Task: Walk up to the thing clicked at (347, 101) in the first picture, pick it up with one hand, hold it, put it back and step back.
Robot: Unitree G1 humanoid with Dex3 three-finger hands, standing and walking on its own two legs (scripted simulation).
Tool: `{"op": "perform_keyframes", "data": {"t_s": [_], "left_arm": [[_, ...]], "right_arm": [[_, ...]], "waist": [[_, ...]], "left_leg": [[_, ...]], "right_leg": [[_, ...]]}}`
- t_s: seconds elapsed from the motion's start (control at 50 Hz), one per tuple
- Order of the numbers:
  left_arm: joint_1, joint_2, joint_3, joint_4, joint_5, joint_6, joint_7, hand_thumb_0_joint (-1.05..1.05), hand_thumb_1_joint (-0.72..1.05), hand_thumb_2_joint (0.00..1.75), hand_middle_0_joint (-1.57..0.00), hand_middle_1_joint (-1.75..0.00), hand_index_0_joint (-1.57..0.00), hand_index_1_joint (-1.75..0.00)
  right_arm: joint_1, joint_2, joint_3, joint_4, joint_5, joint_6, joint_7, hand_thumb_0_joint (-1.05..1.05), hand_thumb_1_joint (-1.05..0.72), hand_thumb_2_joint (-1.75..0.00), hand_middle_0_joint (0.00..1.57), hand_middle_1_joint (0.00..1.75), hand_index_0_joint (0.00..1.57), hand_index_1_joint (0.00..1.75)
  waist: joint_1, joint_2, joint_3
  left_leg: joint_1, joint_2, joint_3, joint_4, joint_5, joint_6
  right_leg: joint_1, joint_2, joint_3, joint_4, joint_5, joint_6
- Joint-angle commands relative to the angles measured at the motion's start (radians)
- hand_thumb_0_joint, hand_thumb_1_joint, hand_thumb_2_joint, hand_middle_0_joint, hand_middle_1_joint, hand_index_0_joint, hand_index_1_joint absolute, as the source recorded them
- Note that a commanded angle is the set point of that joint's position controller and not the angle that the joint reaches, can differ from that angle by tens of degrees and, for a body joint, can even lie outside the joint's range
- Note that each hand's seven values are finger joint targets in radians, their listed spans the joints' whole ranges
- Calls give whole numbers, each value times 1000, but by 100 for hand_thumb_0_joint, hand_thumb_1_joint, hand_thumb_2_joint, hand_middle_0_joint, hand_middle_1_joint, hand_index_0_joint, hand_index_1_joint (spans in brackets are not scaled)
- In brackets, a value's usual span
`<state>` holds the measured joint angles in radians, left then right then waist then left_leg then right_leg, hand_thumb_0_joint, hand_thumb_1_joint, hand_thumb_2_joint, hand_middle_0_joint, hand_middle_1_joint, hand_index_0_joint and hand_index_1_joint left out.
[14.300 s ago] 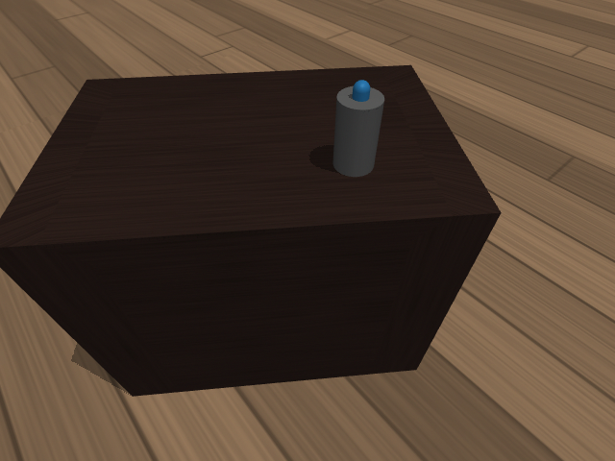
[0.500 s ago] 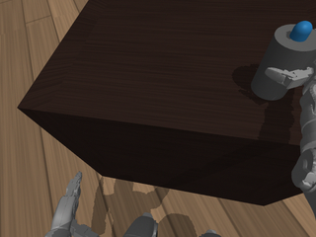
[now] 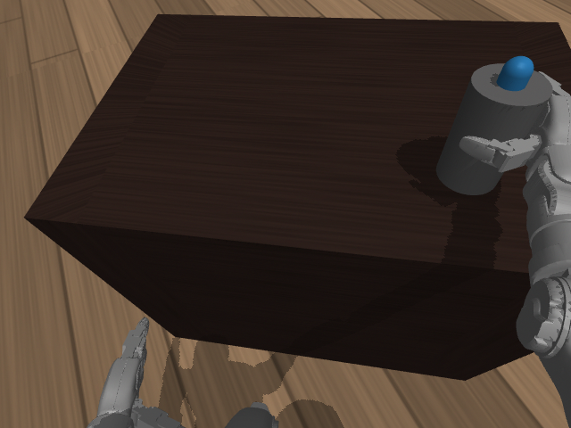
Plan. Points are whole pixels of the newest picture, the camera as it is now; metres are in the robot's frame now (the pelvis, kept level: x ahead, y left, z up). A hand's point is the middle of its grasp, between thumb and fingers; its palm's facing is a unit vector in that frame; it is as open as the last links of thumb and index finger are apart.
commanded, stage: settle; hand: right
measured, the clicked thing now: (490, 124) +0.51 -0.19 +0.12
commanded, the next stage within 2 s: lift in 0.08 s
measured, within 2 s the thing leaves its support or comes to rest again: neither
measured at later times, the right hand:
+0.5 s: hand (509, 120) +0.47 -0.19 +0.16, palm faces +0.14 +0.99 -0.02, open 11.9 cm
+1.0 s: hand (566, 114) +0.38 -0.18 +0.25, palm faces +0.16 +0.99 -0.04, open 11.9 cm
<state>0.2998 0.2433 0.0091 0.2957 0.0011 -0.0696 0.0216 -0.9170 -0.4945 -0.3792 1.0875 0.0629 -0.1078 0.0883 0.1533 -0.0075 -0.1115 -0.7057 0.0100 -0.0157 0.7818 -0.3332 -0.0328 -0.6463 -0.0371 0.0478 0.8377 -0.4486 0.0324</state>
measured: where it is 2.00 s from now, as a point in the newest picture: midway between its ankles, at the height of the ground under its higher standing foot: outside the picture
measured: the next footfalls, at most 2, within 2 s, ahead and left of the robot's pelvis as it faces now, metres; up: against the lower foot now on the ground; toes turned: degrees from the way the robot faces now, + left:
none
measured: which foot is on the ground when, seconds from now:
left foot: down 0.00-1.00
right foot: down 0.00-1.00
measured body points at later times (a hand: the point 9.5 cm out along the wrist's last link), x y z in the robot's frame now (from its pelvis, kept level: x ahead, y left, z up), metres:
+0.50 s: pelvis -0.01 +0.00 +0.01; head +0.04 +0.00 +0.46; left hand +0.14 +0.27 -0.04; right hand +0.46 -0.25 +0.17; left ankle +0.02 +0.14 -0.70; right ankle -0.03 -0.14 -0.70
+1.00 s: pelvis -0.02 +0.01 +0.02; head -0.03 +0.03 +0.47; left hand +0.15 +0.27 -0.04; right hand +0.37 -0.24 +0.25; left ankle +0.02 +0.14 -0.70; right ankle -0.03 -0.14 -0.70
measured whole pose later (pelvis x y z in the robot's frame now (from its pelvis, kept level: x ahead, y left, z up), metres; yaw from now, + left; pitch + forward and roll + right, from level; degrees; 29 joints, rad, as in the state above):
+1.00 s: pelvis -0.02 +0.01 +0.02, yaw -1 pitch +2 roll +0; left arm 0.33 0.26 0.07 0.42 -0.04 -0.10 0.06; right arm -0.62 -0.33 -0.27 0.36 0.17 0.34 0.05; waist 0.01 -0.06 -0.09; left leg -0.42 0.03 -0.02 0.68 -0.29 -0.03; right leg -0.34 -0.02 0.04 0.68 -0.37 0.04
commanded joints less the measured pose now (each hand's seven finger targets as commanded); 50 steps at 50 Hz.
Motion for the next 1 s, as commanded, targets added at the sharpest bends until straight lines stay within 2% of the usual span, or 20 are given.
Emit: {"op": "perform_keyframes", "data": {"t_s": [0.0, 0.04, 0.08, 0.1, 0.14, 0.16, 0.2, 0.26, 0.32, 0.38, 0.42, 0.44, 0.48, 0.5, 0.54, 0.6, 0.66, 0.72, 0.78, 0.98], "left_arm": [[86, 185, 100, -112, 14, -50, 26, 0, -54, 5, -5, -5, -5, -5], [72, 17, -7, 79, -8, -31, -5, 0, -54, 5, -5, -5, -5, -5], [-406, 283, 151, -514, -5, -110, 38, 0, -56, 6, -5, -4, -4, -5], [-55, 238, 161, -186, 12, -66, 38, 0, -55, 5, -5, -5, -5, -5], [222, -2, -19, 240, 3, -6, -4, 0, -54, 5, -5, -5, -5, -5], [-23, 19, -20, -10, -15, -44, -5, 0, -55, 5, -5, -5, -5, -5], [-384, 284, 152, -532, -3, -107, 38, 0, -55, 5, -5, -5, -5, -4], [271, -1, 23, 316, -6, 3, -3, 0, -53, 5, -5, -5, -6, -4], [-307, 314, 190, -548, -5, -112, 41, 0, -55, 5, -5, -5, -5, -4], [211, -22, 15, 272, -18, -4, 0, 0, -53, 5, -5, -5, -6, -4], [-488, 243, 131, -430, -19, -140, 46, 0, -56, 6, -5, -5, -5, -5], [-167, 277, 191, -350, -6, -108, 52, 0, -55, 6, -5, -5, -5, -5], [275, -3, 42, 352, -5, -6, 20, 0, -54, 6, -5, -5, -5, -5], [57, 19, 36, 126, -25, -47, 17, 0, -53, 4, -5, -6, -6, -4], [-405, 287, 179, -465, -10, -136, 54, 0, -54, 5, -5, -5, -5, -4], [165, -10, 19, 222, -16, -24, 30, 0, -54, 5, -5, -6, -6, -5], [-229, 227, 171, -294, -18, -111, 66, 0, -55, 5, -5, -4, -5, -4], [66, 53, 56, 73, -32, -46, 49, 0, -53, 4, -4, -5, -6, -4], [-34, 147, 133, -89, -26, -84, 65, 0, -54, 4, -4, -4, -5, -3], [-81, 85, 71, -47, -40, -100, 44, 0, -53, 3, -4, -5, -5, -3]], "right_arm": [[-676, -433, -98, -488, 22, -109, -2, 0, -3, -141, 118, 149, 125, 149], [-389, -40, 61, -40, 52, -47, 23, 0, 3, -142, 117, 149, 125, 149], [-945, -505, -164, -681, 35, -156, -15, 0, -1, -140, 119, 149, 126, 149], [-925, -556, -147, -751, 19, -140, -11, 0, -2, -142, 119, 150, 127, 151], [-240, -54, 39, -49, 35, 0, 20, 0, 3, -144, 117, 151, 125, 151], [-400, -5, 63, -49, 58, -28, 18, 0, 5, -142, 118, 150, 126, 150], [-1022, -551, -174, -751, 30, -157, -17, 0, 9, -133, 120, 144, 127, 144], [-213, 16, 84, 57, 47, 15, 30, 0, 12, -134, 118, 144, 125, 144], [-965, -652, -224, -947, 27, -144, -23, 0, 7, -133, 122, 145, 128, 145], [-290, 111, 146, -118, 82, 20, 27, 0, 7, -131, 118, 141, 124, 141], [-992, -400, -129, -820, 73, -124, -25, 0, 4, -130, 119, 141, 126, 141], [-875, -596, -190, -1074, 52, -98, -26, 0, 6, -134, 121, 145, 128, 145], [-173, -2, 95, -373, 77, 116, 2, 0, 12, -128, 115, 139, 122, 139], [-274, 61, 134, -374, 99, 84, -12, 0, 15, -128, 113, 138, 121, 138], [-856, -436, -134, -1075, 78, -33, -63, 0, 6, -127, 118, 138, 124, 138], [-21, 96, 127, -462, 108, 165, -27, 0, 11, -128, 116, 139, 122, 139], [-677, -363, -105, -1194, 108, 67, -61, 0, 4, -130, 121, 142, 128, 142], [-122, 40, 89, -682, 142, 224, -44, 0, 12, -130, 118, 142, 125, 142], [-464, -242, -47, -1098, 121, 207, -68, 0, 0, -132, 124, 145, 130, 145], [-275, -41, 45, -1108, 153, 376, -33, 0, 6, -128, 120, 141, 126, 141]], "waist": [[-30, -252, -677], [26, -64, -164], [-5, -108, -944], [-41, -311, -868], [-17, -108, -94], [36, 15, -184], [-30, -111, -1018], [-3, -86, 8], [-83, -202, -1090], [10, -45, -36], [-58, -142, -980], [-120, -287, -979], [-71, -124, -12], [-38, -123, -172], [-109, -145, -948], [-85, -64, -99], [-128, -89, -780], [-99, 13, -143], [-131, -76, -442], [-151, -22, -279]], "left_leg": [[296, -39, 34, -23, 504, 49], [169, -39, 43, -86, 324, 51], [451, -21, 25, -36, 536, 33], [395, -23, 15, -18, 545, 48], [164, -45, 52, -96, 297, 56], [193, -37, 40, -120, 288, 43], [549, -11, 13, -40, 559, 29], [148, -37, 46, -125, 248, 52], [544, -16, 16, -37, 565, 33], [174, -38, 48, -142, 263, 51], [483, -13, 21, -84, 484, 32], [498, -15, 16, -57, 510, 41], [209, -35, 52, -140, 248, 56], [248, -31, 48, -164, 249, 49], [523, -17, 34, -99, 471, 33], [297, -39, 68, -156, 307, 51], [559, -13, 43, -108, 499, 32], [363, -25, 70, -176, 319, 34], [452, -5, 46, -159, 385, 30], [444, -1, 67, -192, 283, 25]], "right_leg": [[409, 40, -46, -27, 710, -19], [138, 45, -42, -105, 457, -30], [414, 22, -44, -61, 626, -28], [451, 34, -58, -42, 694, -19], [150, 48, -42, -117, 479, -25], [134, 40, -41, -127, 378, -41], [397, 34, -66, -81, 559, -36], [111, 54, -50, -153, 364, -33], [508, 35, -65, -83, 655, -28], [173, 42, -45, -175, 376, -31], [499, 26, -55, -125, 568, -32], [527, 42, -68, -99, 636, -26], [192, 53, -54, -187, 394, -26], [281, 35, -48, -209, 387, -25], [538, 25, -55, -141, 583, -28], [276, 41, -43, -202, 474, -26], [499, 29, -56, -168, 586, -28], [313, 39, -46, -246, 401, -38], [427, 43, -63, -218, 445, -38], [400, 43, -49, -258, 363, -38]]}}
